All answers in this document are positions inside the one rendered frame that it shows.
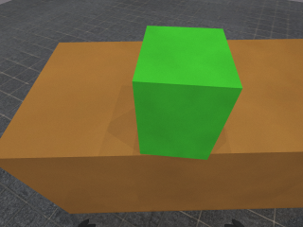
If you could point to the pedestal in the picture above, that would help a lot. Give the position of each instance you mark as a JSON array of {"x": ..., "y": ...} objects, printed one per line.
[{"x": 74, "y": 139}]

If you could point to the carton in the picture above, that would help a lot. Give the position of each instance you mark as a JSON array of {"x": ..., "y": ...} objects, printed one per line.
[{"x": 185, "y": 86}]

